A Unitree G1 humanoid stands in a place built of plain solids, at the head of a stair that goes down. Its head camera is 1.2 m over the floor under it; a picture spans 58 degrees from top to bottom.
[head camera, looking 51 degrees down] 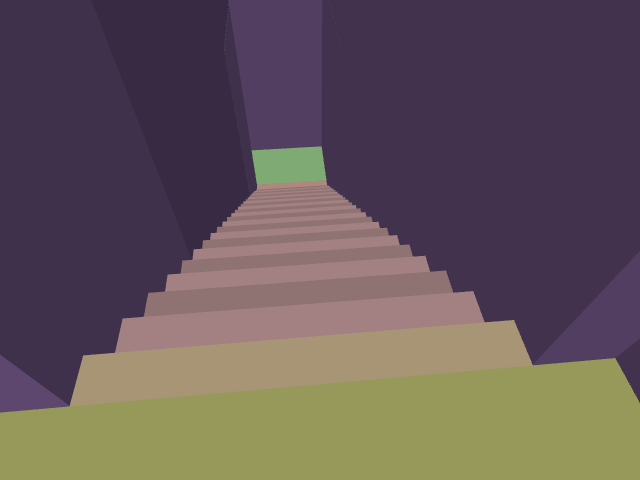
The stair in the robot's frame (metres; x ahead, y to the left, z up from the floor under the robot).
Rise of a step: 0.19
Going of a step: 0.23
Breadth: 1.30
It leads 5 degrees to the left of straight ahead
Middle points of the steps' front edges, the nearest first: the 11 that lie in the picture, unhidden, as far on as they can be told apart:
0.60 0.05 0.00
0.82 0.07 -0.19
1.05 0.09 -0.38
1.28 0.11 -0.57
1.51 0.13 -0.77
1.73 0.15 -0.96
1.96 0.17 -1.15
2.19 0.19 -1.34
2.42 0.21 -1.53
2.64 0.23 -1.73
2.87 0.25 -1.92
